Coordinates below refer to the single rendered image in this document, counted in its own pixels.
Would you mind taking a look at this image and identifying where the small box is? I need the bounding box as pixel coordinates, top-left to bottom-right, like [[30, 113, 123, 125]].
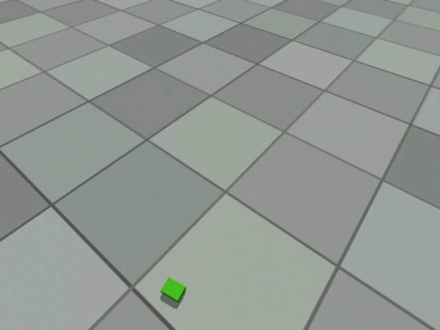
[[161, 277, 186, 303]]

